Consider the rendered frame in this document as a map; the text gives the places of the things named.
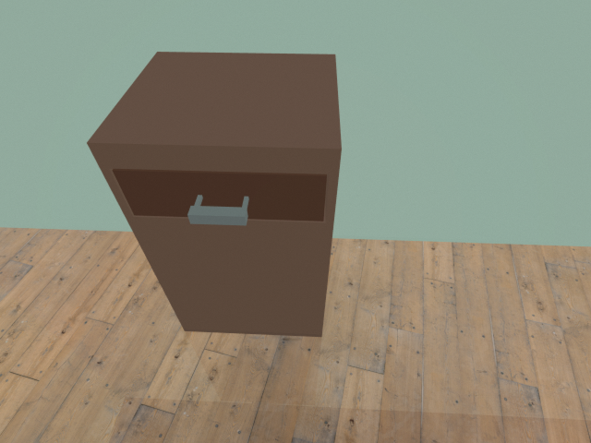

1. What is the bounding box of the cabinet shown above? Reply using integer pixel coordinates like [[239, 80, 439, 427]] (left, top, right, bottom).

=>
[[87, 52, 342, 337]]

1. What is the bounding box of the handle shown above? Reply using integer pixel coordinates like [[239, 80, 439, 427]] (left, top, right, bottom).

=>
[[187, 195, 249, 226]]

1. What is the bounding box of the drawer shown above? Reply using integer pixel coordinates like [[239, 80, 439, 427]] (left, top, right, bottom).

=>
[[113, 169, 327, 222]]

